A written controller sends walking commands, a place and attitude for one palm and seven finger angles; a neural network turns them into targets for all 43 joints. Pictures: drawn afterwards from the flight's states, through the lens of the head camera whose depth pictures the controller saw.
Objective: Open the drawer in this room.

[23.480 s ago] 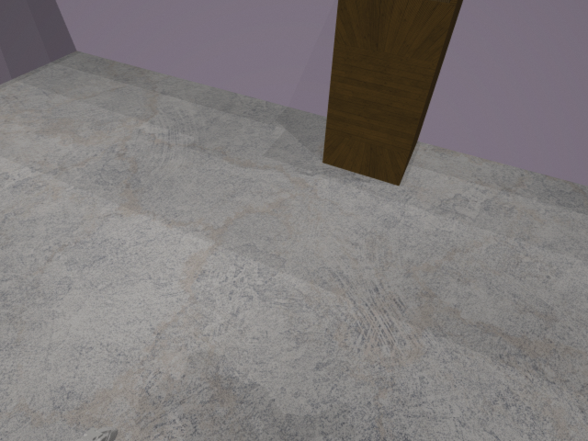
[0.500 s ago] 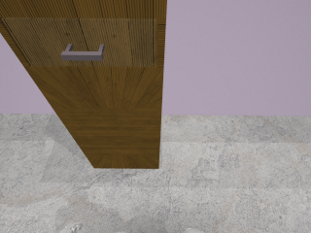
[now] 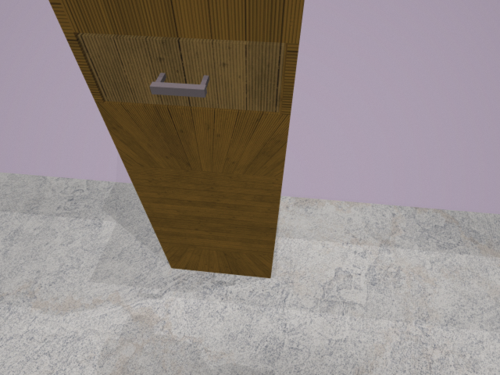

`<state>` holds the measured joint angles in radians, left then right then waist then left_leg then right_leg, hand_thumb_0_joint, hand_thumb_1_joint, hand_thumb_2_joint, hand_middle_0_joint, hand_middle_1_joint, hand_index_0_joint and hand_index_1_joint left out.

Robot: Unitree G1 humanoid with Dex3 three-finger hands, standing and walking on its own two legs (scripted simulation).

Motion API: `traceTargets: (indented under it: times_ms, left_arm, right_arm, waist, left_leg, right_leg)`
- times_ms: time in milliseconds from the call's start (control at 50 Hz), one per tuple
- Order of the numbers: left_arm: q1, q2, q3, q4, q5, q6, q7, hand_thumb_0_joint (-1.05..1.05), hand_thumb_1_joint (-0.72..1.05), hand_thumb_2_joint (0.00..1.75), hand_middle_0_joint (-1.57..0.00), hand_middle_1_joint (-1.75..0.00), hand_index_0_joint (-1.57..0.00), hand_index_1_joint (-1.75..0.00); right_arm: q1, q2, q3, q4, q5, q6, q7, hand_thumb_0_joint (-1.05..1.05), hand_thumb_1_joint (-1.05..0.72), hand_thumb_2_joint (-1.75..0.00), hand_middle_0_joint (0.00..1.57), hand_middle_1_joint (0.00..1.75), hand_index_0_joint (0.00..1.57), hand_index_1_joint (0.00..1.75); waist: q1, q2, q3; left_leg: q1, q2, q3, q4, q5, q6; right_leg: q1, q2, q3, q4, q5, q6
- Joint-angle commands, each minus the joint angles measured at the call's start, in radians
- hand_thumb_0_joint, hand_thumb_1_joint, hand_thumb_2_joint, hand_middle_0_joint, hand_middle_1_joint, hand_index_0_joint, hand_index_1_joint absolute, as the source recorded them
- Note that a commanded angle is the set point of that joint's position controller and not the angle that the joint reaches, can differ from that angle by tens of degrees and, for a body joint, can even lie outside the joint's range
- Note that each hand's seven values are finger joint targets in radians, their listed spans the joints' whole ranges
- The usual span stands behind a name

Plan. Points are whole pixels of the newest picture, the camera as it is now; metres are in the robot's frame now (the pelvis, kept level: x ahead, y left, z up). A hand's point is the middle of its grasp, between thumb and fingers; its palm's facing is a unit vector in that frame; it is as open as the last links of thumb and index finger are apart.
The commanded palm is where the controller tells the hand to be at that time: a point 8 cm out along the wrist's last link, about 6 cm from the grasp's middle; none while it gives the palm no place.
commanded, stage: come to a stop and stand still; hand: left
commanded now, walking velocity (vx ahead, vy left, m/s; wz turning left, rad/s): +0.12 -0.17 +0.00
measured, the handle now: (181, 84) +0.58 +0.21 +0.15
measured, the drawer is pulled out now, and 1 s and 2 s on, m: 0.00 0.00 0.00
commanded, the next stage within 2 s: look again from close up in 0.72 s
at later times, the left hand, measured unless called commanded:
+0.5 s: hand out of the picture +0.08 +0.17 -0.18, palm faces +0.02 -0.98 -0.22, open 7.3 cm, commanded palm none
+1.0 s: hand out of the picture +0.04 +0.20 -0.18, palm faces +0.07 -0.97 -0.23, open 7.3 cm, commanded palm none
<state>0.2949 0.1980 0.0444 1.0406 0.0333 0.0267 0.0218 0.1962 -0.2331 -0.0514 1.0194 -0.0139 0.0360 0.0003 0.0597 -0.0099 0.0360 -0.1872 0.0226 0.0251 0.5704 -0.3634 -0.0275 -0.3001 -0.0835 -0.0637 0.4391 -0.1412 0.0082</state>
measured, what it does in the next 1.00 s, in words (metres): steps on the spot: left foot, then right foot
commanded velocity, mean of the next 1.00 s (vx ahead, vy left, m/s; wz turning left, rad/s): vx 0.01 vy -0.04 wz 0.00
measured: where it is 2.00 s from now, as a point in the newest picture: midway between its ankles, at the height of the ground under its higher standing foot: outside the picture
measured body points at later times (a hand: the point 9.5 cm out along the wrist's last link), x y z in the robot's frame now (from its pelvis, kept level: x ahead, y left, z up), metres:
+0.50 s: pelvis +0.03 +0.00 -0.01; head +0.06 -0.01 +0.44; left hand +0.08 +0.23 -0.16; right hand -0.03 -0.21 -0.17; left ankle -0.04 +0.13 -0.74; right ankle +0.03 -0.10 -0.74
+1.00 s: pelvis +0.03 +0.01 -0.01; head +0.04 +0.01 +0.44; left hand +0.03 +0.25 -0.16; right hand +0.09 -0.25 -0.15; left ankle -0.04 +0.13 -0.74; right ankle +0.03 -0.10 -0.74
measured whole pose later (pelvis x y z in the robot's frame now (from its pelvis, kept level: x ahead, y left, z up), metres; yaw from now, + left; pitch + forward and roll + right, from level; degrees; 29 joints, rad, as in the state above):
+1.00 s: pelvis +0.03 +0.01 -0.01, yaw +2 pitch -1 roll -1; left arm 0.31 0.19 0.02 1.04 0.02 -0.01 0.03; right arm 0.24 -0.22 -0.04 1.02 -0.02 0.00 -0.04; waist 0.00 0.01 0.02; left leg -0.13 0.05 0.03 0.53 -0.39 -0.02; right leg -0.23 -0.02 -0.12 0.53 -0.29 -0.02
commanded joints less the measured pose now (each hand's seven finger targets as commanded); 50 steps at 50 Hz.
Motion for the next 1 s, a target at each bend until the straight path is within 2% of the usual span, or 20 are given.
traceTargets:
  times_ms: [0, 20, 40, 80, 120, 200, 260, 320, 360, 380, 400, 460, 520, 560, 780, 800, 820, 840, 900, 980]
  left_arm:
    - [-0.004, 0.055, 0.007, -0.045, -0.024, -0.013, -0.005, 0.0, 0.9, 0.9, -0.2, -0.3, -0.2, -0.3]
    - [-0.008, 0.031, 0.003, -0.056, -0.021, -0.016, -0.006, 0.0, 0.9, 0.9, -0.2, -0.3, -0.2, -0.3]
    - [-0.043, 0.036, 0.004, -0.041, -0.009, -0.007, -0.009, 0.0, 0.9, 0.9, -0.2, -0.3, -0.2, -0.3]
    - [-0.005, 0.056, 0.012, 0.0, -0.007, -0.009, -0.023, 0.0, 0.9, 0.9, -0.2, -0.3, -0.2, -0.3]
    - [0.012, 0.051, 0.011, 0.019, -0.009, -0.02, -0.031, 0.0, 0.9, 0.9, -0.2, -0.3, -0.2, -0.3]
    - [-0.046, 0.041, 0.002, 0.002, -0.018, -0.022, -0.028, 0.0, 0.9, 0.9, -0.2, -0.3, -0.2, -0.3]
    - [-0.082, 0.017, -0.005, 0.002, -0.027, -0.023, -0.02, 0.0, 0.9, 0.9, -0.2, -0.3, -0.2, -0.3]
    - [-0.011, 0.023, -0.002, 0.032, -0.03, -0.032, -0.013, 0.0, 0.9, 0.9, -0.2, -0.3, -0.2, -0.3]
    - [0.056, 0.073, 0.003, 0.069, -0.028, -0.046, 0.002, 0.0, 0.9, 0.9, -0.2, -0.3, -0.2, -0.3]
    - [0.062, 0.091, 0.001, 0.077, -0.029, -0.047, 0.007, 0.0, 0.9, 0.9, -0.2, -0.3, -0.2, -0.3]
    - [0.059, 0.103, 0.006, 0.076, -0.03, -0.052, 0.011, 0.0, 0.9, 0.9, -0.2, -0.3, -0.2, -0.3]
    - [-0.018, 0.071, -0.005, 0.058, -0.029, -0.047, 0.015, 0.0, 0.9, 0.9, -0.2, -0.3, -0.2, -0.3]
    - [-0.051, 0.041, -0.012, 0.047, -0.035, -0.042, 0.015, 0.0, 0.9, 0.9, -0.2, -0.3, -0.2, -0.3]
    - [-0.035, 0.034, -0.013, 0.051, -0.035, -0.043, 0.015, 0.0, 0.9, 0.9, -0.2, -0.3, -0.2, -0.3]
    - [-0.003, 0.054, -0.02, 0.057, -0.031, -0.049, 0.016, 0.0, 0.9, 0.9, -0.2, -0.3, -0.2, -0.3]
    - [0.012, 0.21, -0.018, -0.023, -0.015, -0.062, 0.022, 0.0, 0.9, 0.9, -0.2, -0.3, -0.2, -0.3]
    - [0.041, 0.141, 0.002, -0.023, -0.022, -0.069, 0.025, 0.0, 0.9, 0.9, -0.2, -0.3, -0.2, -0.3]
    - [0.032, 0.174, 0.008, -0.046, -0.017, -0.074, 0.023, 0.0, 0.9, 0.9, -0.2, -0.3, -0.2, -0.3]
    - [0.031, 0.175, 0.014, -0.069, -0.011, -0.072, 0.021, 0.0, 0.9, 0.9, -0.2, -0.3, -0.2, -0.3]
    - [-0.029, 0.178, 0.012, -0.09, -0.018, -0.064, 0.015, 0.0, 0.9, 0.9, -0.2, -0.3, -0.2, -0.3]
  right_arm:
    - [0.204, -0.112, -0.013, 0.012, -0.012, -0.045, -0.015, 0.0, -0.9, -0.9, 0.2, 0.3, 0.2, 0.3]
    - [0.147, -0.159, -0.015, -0.016, -0.013, -0.037, -0.023, 0.0, -0.9, -0.9, 0.2, 0.3, 0.2, 0.3]
    - [0.106, -0.147, -0.011, -0.012, -0.016, -0.041, -0.028, 0.0, -0.9, -0.9, 0.2, 0.3, 0.2, 0.3]
    - [0.056, -0.08, 0.009, -0.006, -0.013, -0.049, -0.036, 0.0, -0.9, -0.9, 0.2, 0.3, 0.2, 0.3]
    - [0.091, -0.064, 0.012, 0.008, -0.008, -0.061, -0.042, 0.0, -0.9, -0.9, 0.2, 0.3, 0.2, 0.3]
    - [0.191, -0.043, 0.008, 0.06, -0.006, -0.07, -0.058, 0.0, -0.9, -0.9, 0.2, 0.3, 0.2, 0.3]
    - [0.205, -0.041, 0.001, 0.087, -0.01, -0.063, -0.063, 0.0, -0.9, -0.9, 0.2, 0.3, 0.2, 0.3]
    - [0.195, -0.032, -0.005, 0.104, -0.003, -0.061, -0.061, 0.0, -0.9, -0.9, 0.2, 0.3, 0.2, 0.3]
    - [0.219, 0.031, 0.005, 0.105, 0.008, -0.065, -0.053, 0.0, -0.9, -0.9, 0.2, 0.3, 0.2, 0.3]
    - [0.211, 0.061, 0.012, 0.1, 0.011, -0.062, -0.047, 0.0, -0.9, -0.9, 0.2, 0.3, 0.2, 0.3]
    - [0.223, 0.069, 0.012, 0.102, 0.008, -0.045, -0.05, 0.0, -0.9, -0.9, 0.2, 0.3, 0.2, 0.3]
    - [0.222, 0.068, 0.016, 0.123, 0.005, -0.038, -0.047, 0.0, -0.9, -0.9, 0.2, 0.3, 0.2, 0.3]
    - [0.236, 0.063, 0.023, 0.148, 0.002, -0.047, -0.044, 0.0, -0.9, -0.9, 0.2, 0.3, 0.2, 0.3]
    - [0.209, 0.054, 0.024, 0.149, 0.0, -0.055, -0.046, 0.0, -0.9, -0.9, 0.2, 0.3, 0.2, 0.3]
    - [0.164, 0.025, 0.024, 0.126, 0.002, -0.047, -0.049, 0.0, -0.9, -0.9, 0.2, 0.3, 0.2, 0.3]
    - [0.098, -0.106, 0.001, 0.002, -0.009, -0.035, -0.032, 0.0, -0.9, -0.9, 0.2, 0.3, 0.2, 0.3]
    - [0.109, -0.081, 0.002, -0.019, -0.014, -0.056, -0.037, 0.0, -0.9, -0.9, 0.2, 0.3, 0.2, 0.3]
    - [0.13, -0.072, -0.007, -0.024, -0.01, -0.064, -0.043, 0.0, -0.9, -0.9, 0.2, 0.3, 0.2, 0.3]
    - [0.098, -0.076, -0.007, -0.062, 0.0, -0.059, -0.043, 0.0, -0.9, -0.9, 0.2, 0.3, 0.2, 0.3]
    - [0.073, -0.142, -0.015, -0.069, -0.003, -0.066, -0.042, 0.0, -0.9, -0.9, 0.2, 0.3, 0.2, 0.3]
  waist:
    - [-0.089, 0.207, -0.006]
    - [-0.077, 0.236, 0.066]
    - [-0.085, 0.285, 0.116]
    - [-0.046, 0.219, 0.147]
    - [-0.047, 0.167, 0.114]
    - [-0.078, 0.144, 0.063]
    - [-0.093, 0.184, 0.043]
    - [-0.055, 0.158, 0.007]
    - [-0.046, 0.006, -0.049]
    - [-0.046, -0.051, -0.041]
    - [-0.051, -0.216, -0.078]
    - [-0.068, -0.133, -0.02]
    - [-0.069, -0.026, 0.007]
    - [-0.055, 0.045, 0.012]
    - [-0.063, 0.012, 0.002]
    - [-0.077, -0.047, 0.098]
    - [-0.062, 0.02, -0.067]
    - [-0.073, 0.031, -0.179]
    - [-0.069, -0.111, -0.138]
    - [-0.079, 0.032, -0.067]
  left_leg:
    - [0.112, 0.234, -0.29, -0.417, -0.189, 0.076]
    - [-0.043, 0.328, -0.388, -0.483, -0.289, 0.132]
    - [-0.121, 0.324, -0.407, -0.532, -0.325, 0.146]
    - [-0.091, 0.242, -0.275, -0.496, -0.161, 0.134]
    - [0.009, 0.218, -0.201, -0.449, 0.045, 0.136]
    - [0.158, 0.245, -0.155, -0.327, 0.597, 0.168]
    - [0.146, 0.228, -0.131, -0.249, 0.793, 0.16]
    - [0.096, 0.184, -0.12, -0.169, 0.706, 0.11]
    - [-0.09, 0.103, -0.051, -0.103, 0.355, 0.038]
    - [-0.129, 0.053, -0.014, -0.112, 0.14, 0.016]
    - [-0.084, 0.037, 0.017, -0.068, 0.005, 0.006]
    - [-0.043, 0.065, 0.002, -0.072, 0.009, 0.009]
    - [0.021, 0.098, -0.02, -0.196, 0.272, 0.016]
    - [0.022, 0.111, -0.025, -0.208, 0.374, 0.022]
    - [0.066, 0.102, -0.007, -0.213, 0.331, 0.019]
    - [-0.028, 0.05, -0.027, -0.153, 0.271, 0.033]
    - [-0.016, 0.067, -0.011, -0.1, 0.218, 0.04]
    - [-0.021, 0.049, -0.015, -0.061, 0.216, 0.042]
    - [-0.081, 0.028, -0.003, -0.029, 0.118, 0.052]
    - [0.013, 0.083, -0.039, -0.109, 0.364, 0.066]
  right_leg:
    - [-0.183, 0.033, 0.044, 0.124, -0.313, -0.005]
    - [-0.193, 0.056, 0.008, 0.224, -0.329, 0.002]
    - [-0.176, 0.037, 0.056, 0.312, -0.298, 0.008]
    - [-0.192, 0.042, 0.073, 0.43, -0.216, 0.007]
    - [-0.231, 0.039, 0.068, 0.473, -0.179, 0.019]
    - [-0.234, 0.019, 0.053, 0.405, -0.21, 0.035]
    - [-0.103, 0.03, 0.02, 0.234, -0.25, 0.024]
    - [0.078, 0.04, -0.005, -0.014, -0.053, 0.011]
    - [0.327, -0.093, 0.114, -0.032, 0.307, -0.031]
    - [0.331, -0.172, 0.153, -0.022, 0.411, -0.072]
    - [0.295, -0.188, 0.191, -0.073, 0.376, -0.108]
    - [0.202, -0.159, 0.146, -0.095, 0.321, -0.127]
    - [0.144, -0.062, 0.06, -0.061, 0.178, -0.066]
    - [0.178, -0.044, 0.047, -0.036, 0.23, -0.047]
    - [0.194, -0.053, 0.06, -0.072, 0.286, -0.042]
    - [0.144, -0.02, 0.08, -0.026, 0.273, -0.045]
    - [0.199, -0.079, 0.142, 0.025, 0.313, -0.059]
    - [0.277, -0.1, 0.155, 0.033, 0.435, -0.082]
    - [0.281, -0.127, 0.166, 0.01, 0.489, -0.114]
    - [0.144, -0.044, 0.07, 0.055, 0.302, -0.073]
